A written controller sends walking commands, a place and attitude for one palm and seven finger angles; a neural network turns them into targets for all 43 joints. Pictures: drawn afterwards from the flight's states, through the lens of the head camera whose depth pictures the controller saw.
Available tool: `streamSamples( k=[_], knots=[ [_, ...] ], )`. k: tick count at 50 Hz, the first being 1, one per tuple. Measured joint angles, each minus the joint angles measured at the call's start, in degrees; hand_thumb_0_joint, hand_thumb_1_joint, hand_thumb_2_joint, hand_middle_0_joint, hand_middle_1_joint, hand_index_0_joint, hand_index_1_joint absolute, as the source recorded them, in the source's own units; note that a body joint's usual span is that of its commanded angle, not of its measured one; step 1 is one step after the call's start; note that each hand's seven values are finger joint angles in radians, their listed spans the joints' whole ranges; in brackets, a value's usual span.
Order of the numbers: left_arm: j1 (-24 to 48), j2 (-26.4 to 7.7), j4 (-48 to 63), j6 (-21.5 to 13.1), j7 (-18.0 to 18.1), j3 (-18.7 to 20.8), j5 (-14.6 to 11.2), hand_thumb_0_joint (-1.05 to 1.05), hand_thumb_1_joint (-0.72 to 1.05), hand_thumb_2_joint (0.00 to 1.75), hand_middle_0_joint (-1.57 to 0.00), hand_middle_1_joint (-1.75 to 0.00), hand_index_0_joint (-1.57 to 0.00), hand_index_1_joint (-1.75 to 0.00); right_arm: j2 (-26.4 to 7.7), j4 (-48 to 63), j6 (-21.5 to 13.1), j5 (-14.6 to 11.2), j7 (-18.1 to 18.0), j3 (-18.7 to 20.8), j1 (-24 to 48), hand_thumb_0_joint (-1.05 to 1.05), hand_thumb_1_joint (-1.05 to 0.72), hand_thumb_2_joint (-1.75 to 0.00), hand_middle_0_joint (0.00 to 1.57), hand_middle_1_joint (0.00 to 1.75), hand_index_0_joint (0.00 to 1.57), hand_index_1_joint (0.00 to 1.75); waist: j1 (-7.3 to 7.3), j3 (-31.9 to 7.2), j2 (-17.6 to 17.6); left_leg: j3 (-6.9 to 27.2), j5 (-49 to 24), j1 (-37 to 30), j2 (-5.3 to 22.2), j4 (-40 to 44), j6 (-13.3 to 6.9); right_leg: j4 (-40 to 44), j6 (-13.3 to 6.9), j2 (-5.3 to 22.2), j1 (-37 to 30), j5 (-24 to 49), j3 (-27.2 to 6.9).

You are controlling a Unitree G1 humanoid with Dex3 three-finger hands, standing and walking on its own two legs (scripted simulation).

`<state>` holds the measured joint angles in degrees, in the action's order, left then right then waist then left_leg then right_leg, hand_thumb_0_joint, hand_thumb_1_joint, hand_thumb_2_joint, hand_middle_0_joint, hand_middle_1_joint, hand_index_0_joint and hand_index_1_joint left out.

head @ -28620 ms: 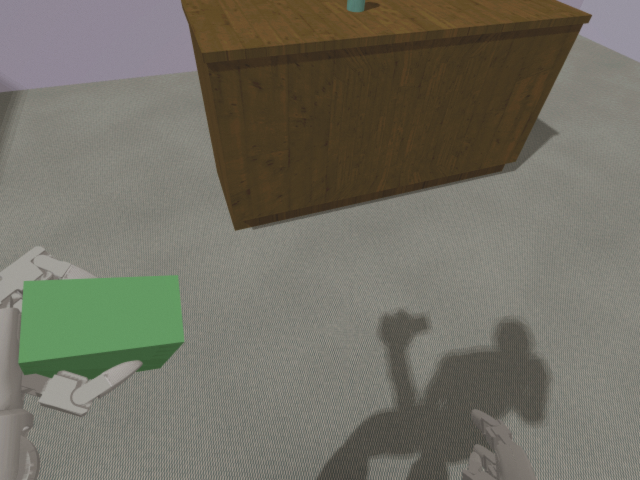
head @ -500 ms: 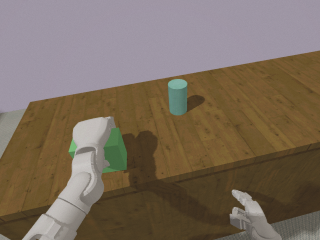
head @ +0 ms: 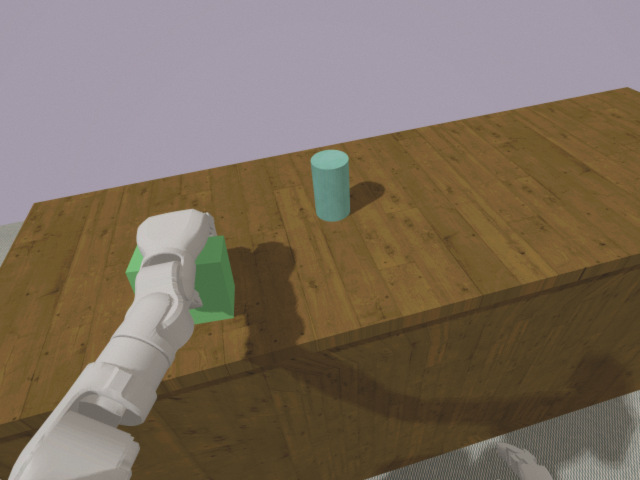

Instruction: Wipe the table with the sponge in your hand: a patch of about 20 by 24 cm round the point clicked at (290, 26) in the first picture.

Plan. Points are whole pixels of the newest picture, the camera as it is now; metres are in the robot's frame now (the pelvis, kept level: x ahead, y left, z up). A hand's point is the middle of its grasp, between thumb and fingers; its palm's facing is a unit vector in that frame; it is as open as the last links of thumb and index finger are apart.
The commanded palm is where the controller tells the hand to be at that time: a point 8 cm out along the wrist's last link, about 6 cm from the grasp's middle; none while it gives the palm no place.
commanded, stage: wipe forward along the third lane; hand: left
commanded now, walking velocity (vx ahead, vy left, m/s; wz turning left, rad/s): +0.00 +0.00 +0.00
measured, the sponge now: (190, 293) +0.35 +0.24 +0.06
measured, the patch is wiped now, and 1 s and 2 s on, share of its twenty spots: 0.85 0.85 0.85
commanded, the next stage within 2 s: wipe back along the third lane in 0.96 s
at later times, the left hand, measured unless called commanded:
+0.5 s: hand (192, 237) +0.42 +0.24 +0.11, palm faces -0.09 +0.00 -1.00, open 9.9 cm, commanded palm +0.41 +0.24 +0.13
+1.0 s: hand (192, 219) +0.46 +0.26 +0.11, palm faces -0.12 +0.01 -0.99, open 9.9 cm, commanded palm +0.46 +0.26 +0.13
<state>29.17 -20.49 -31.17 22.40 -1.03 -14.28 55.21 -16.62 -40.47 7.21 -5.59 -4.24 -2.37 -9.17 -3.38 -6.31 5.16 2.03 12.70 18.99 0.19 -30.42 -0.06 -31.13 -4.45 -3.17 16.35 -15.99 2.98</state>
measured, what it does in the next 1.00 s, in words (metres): stands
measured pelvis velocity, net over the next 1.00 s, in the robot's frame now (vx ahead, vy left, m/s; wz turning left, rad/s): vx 0.00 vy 0.00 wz -0.05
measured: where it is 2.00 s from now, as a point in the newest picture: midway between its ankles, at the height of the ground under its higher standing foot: outside the picture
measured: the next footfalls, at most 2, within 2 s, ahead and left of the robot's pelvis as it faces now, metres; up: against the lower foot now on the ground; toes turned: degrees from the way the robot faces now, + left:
none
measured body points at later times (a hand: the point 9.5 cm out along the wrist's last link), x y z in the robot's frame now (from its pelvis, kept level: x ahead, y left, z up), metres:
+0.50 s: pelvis -0.01 -0.02 -0.01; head -0.01 -0.05 +0.44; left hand +0.42 +0.24 +0.16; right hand +0.09 -0.28 -0.14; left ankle +0.04 +0.13 -0.73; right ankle +0.01 -0.07 -0.73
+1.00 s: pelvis +0.00 +0.00 -0.01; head +0.03 -0.03 +0.44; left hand +0.46 +0.25 +0.16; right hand +0.07 -0.28 -0.14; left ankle +0.04 +0.13 -0.73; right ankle +0.01 -0.07 -0.73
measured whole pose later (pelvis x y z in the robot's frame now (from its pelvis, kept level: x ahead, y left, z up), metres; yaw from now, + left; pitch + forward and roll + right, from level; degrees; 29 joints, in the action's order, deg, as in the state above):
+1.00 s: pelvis +0.00 +0.00 -0.01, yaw -3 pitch +10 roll -1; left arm 49.7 -30.8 -61.7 10.1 2.6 -5.0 58.0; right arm -17.2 -41.0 7.9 -4.7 -3.7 -1.2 -14.9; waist 3.0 -8.2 4.3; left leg 4.0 14.3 30.7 0.7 -34.6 -1.2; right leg -32.0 -5.0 -5.8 27.4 -14.8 1.6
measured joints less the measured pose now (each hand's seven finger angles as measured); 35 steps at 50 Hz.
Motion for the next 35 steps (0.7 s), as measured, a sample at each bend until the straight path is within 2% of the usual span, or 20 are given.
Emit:
streamSamples(
  k=[10,21,35],
  knots=[
    [8.0,-2.6,-11.5,-5.2,1.0,2.0,0.0,0.01,-0.58,1.09,-0.8,-1.31,-0.84,-1.29,-0.1,-0.5,-0.8,0.0,-0.7,0.7,-1.8,0.01,-0.91,-0.9,0.2,0.3,0.19,0.3,1.43,-0.1,-0.5,0.9,0.1,3.7,0.2,-1.4,-0.6,-1.3,-0.8,-0.8,3.8,0.6,0.0],
    [12.1,-6.2,-20.1,-9.5,2.3,6.2,0.3,0.01,-0.59,1.1,-0.8,-1.32,-0.84,-1.3,-0.2,-0.7,-0.5,0.2,-0.3,1.0,-4.2,0.01,-0.91,-0.9,0.2,0.3,0.2,0.3,3.26,-1.3,-0.8,2.2,1.1,6.7,0.3,-3.0,-1.4,-1.7,-1.4,-2.3,6.8,0.9,-0.8],
    [15.7,-9.3,-26.0,-11.7,3.2,9.0,1.4,0.02,-0.59,1.1,-0.81,-1.32,-0.84,-1.31,-0.8,-0.8,0.4,0.4,0.1,1.3,-5.5,0.01,-0.91,-0.9,0.2,0.3,0.2,0.3,5.08,-1.8,-0.8,2.0,1.6,9.4,0.8,-3.7,-1.9,-1.2,-1.4,-2.9,9.2,1.1,-1.2]
  ],
)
